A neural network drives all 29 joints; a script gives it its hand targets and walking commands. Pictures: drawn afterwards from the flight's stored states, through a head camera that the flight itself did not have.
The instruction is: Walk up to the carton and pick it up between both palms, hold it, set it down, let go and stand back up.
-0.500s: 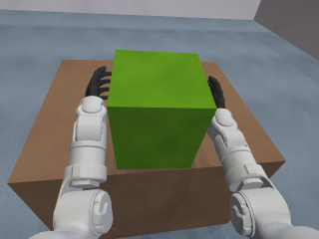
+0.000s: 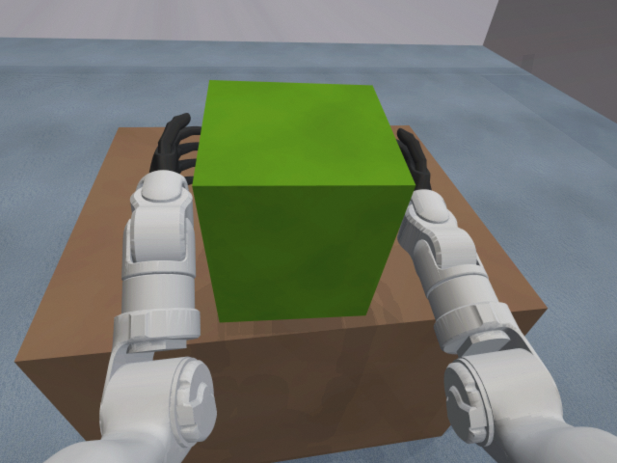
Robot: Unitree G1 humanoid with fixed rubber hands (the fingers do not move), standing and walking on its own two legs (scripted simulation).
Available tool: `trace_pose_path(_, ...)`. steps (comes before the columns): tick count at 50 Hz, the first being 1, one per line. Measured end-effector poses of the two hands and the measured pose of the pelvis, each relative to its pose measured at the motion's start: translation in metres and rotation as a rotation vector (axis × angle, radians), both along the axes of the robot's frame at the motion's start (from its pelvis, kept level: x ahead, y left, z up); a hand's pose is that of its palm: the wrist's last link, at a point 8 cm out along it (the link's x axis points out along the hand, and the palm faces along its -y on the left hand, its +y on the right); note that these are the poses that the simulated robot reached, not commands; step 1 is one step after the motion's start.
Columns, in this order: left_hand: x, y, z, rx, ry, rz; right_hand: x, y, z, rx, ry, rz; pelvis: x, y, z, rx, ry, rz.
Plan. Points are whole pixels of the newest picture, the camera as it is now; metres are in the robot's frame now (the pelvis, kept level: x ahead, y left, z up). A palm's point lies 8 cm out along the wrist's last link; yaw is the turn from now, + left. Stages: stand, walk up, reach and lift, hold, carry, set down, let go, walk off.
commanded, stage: reach and lift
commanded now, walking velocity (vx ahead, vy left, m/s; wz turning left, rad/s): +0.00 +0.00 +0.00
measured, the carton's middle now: (293, 207) +0.40 -0.01 +0.16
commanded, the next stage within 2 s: hold in 0.86 s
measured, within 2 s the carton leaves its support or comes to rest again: neither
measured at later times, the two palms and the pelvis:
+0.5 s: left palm (166, 165) +0.39 +0.15 +0.23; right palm (415, 176) +0.37 -0.16 +0.22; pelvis +0.01 +0.00 +0.00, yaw +0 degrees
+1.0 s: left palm (161, 153) +0.38 +0.15 +0.25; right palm (420, 160) +0.37 -0.16 +0.24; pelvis +0.01 +0.00 +0.00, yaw -1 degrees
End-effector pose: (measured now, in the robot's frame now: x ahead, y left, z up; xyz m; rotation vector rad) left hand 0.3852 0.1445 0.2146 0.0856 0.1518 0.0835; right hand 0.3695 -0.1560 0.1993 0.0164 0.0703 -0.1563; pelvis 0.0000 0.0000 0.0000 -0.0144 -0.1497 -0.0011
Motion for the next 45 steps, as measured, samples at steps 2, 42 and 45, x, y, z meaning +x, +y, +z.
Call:
trace_pose_path(2, 0.000, 0.000, 0.002, 0.000, -0.002, 0.000, 0.000, 0.000, 0.002, 0.002, -0.002, 0.000, 0.000, 0.000, 0.000, 0.000, 0.000, -0.001)
trace_pose_path(42, 0.001, 0.000, 0.028, -0.021, -0.010, 0.005, 0.005, 0.000, 0.035, 0.009, -0.006, 0.009, 0.005, -0.002, 0.000, -0.003, 0.010, -0.009)
trace_pose_path(45, -0.001, 0.001, 0.031, -0.022, -0.014, 0.007, 0.004, 0.000, 0.039, 0.008, -0.009, 0.012, 0.005, -0.002, 0.000, -0.004, 0.009, -0.009)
